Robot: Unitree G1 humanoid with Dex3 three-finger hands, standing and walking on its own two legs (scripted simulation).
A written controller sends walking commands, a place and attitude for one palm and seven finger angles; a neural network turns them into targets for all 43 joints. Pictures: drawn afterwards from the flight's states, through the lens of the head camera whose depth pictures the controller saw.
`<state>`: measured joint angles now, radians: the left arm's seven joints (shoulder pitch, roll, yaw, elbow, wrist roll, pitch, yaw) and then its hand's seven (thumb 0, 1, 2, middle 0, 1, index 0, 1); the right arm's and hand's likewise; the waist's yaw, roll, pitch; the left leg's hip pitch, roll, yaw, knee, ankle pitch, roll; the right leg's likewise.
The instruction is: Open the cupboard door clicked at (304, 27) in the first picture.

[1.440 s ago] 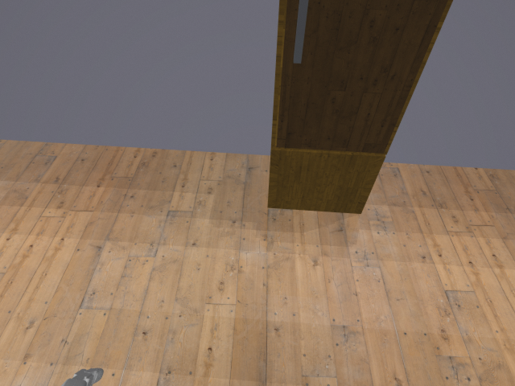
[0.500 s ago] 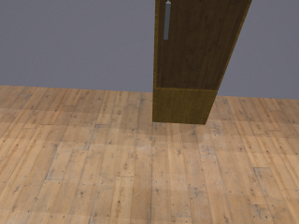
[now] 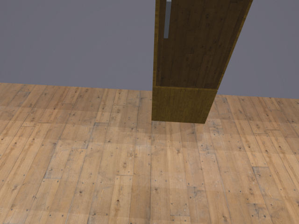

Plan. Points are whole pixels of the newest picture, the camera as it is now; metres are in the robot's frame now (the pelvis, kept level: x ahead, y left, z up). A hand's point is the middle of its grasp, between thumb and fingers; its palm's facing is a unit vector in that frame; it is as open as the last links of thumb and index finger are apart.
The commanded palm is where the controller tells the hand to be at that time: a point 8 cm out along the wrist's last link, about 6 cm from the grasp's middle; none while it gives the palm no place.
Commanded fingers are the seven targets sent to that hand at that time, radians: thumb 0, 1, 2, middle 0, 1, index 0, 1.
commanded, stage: look at it before walking up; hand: left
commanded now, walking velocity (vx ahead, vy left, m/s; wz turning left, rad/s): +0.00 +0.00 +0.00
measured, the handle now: (167, 18) +1.03 -0.03 +0.11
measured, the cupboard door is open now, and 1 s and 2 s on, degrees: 0 0 0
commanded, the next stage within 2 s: walk to a spot facing it in 0.20 s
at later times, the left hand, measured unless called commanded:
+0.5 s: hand out of the picture +0.07 +0.24 -0.17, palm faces -0.07 -0.94 -0.33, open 7.4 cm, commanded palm none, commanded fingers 0.00 0.90 0.90 -0.20 -0.30 -0.20 -0.30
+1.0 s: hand out of the picture +0.07 +0.17 -0.17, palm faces -0.25 -0.94 -0.24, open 7.4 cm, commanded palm none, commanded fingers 0.00 0.90 0.90 -0.20 -0.30 -0.20 -0.30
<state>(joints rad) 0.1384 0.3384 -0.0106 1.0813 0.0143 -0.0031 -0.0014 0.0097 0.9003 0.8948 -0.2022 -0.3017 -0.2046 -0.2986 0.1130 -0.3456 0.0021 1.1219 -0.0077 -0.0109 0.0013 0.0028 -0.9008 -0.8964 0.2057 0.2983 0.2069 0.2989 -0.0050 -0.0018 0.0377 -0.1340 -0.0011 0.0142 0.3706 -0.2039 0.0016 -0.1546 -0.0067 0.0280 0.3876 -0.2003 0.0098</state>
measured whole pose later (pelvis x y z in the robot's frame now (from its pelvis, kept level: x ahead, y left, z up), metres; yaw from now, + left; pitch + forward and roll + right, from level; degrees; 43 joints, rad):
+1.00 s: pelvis -0.03 -0.01 -0.01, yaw -19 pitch +1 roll +2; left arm 0.26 0.20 0.06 0.93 0.03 0.04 0.00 0.01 0.90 0.89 -0.20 -0.30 -0.21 -0.30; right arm 0.12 -0.23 -0.06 0.95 -0.01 0.05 -0.02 0.00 -0.90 -0.90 0.20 0.30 0.20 0.30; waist 0.04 -0.01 0.06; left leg -0.38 0.03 0.00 0.86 -0.42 -0.06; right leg -0.33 0.08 0.14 0.47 -0.15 -0.05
